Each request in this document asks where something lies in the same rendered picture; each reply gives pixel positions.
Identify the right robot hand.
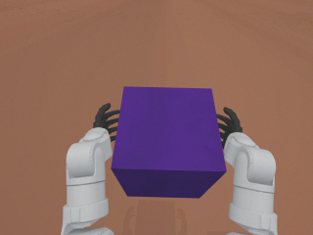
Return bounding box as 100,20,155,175
216,107,243,150

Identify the robot right forearm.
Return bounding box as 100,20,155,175
223,132,278,235

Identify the carton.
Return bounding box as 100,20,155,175
111,86,227,199

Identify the left robot hand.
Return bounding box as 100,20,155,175
93,103,120,142

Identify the robot left forearm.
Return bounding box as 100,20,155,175
61,127,112,235

